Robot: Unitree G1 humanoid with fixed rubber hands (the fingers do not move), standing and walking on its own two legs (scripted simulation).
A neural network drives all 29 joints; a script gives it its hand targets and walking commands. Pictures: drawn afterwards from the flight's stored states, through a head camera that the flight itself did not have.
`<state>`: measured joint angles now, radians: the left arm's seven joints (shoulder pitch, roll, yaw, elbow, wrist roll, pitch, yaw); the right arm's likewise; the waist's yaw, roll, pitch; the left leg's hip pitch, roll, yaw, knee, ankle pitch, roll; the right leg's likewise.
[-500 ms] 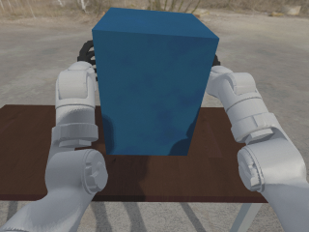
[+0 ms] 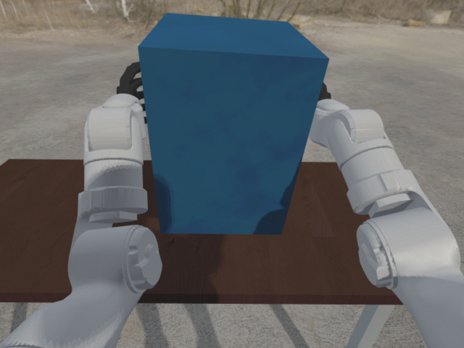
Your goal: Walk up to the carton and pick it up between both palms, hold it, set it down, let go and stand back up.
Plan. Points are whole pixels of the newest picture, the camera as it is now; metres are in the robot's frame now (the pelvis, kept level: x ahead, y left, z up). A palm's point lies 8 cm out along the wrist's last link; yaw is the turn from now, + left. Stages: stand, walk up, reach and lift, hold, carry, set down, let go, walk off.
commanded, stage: hold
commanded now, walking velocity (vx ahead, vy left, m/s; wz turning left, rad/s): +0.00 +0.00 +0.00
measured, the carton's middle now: (225, 125) +0.39 +0.01 +0.28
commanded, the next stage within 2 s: none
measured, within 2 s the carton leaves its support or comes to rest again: neither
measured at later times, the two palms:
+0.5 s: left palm (130, 108) +0.37 +0.16 +0.32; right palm (318, 114) +0.37 -0.14 +0.31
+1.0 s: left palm (130, 108) +0.37 +0.16 +0.32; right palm (318, 113) +0.37 -0.13 +0.31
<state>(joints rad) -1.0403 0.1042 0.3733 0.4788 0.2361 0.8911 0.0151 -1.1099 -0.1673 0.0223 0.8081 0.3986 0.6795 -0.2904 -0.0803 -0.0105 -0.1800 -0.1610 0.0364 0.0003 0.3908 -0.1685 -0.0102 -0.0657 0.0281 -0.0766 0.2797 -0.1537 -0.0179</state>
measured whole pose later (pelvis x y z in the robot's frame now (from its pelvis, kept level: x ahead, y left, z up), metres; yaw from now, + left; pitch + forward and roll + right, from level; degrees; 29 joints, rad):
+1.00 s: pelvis +0.00 +0.00 +0.00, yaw +0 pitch -4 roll -2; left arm -1.04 0.10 0.37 0.49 0.23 0.88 0.02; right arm -1.12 -0.17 0.02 0.82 0.40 0.68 -0.29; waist -0.08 -0.01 -0.18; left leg -0.16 0.04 0.00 0.39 -0.17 -0.01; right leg -0.07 0.03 -0.07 0.28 -0.16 -0.02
